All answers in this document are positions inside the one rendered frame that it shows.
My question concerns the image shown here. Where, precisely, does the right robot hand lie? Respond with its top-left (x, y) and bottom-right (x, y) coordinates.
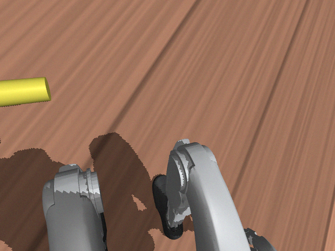
top-left (244, 228), bottom-right (277, 251)

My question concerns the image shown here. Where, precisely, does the right robot foot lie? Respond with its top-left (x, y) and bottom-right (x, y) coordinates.
top-left (152, 175), bottom-right (183, 239)

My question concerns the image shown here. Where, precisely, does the bottle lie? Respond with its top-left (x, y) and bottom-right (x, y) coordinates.
top-left (0, 77), bottom-right (51, 107)

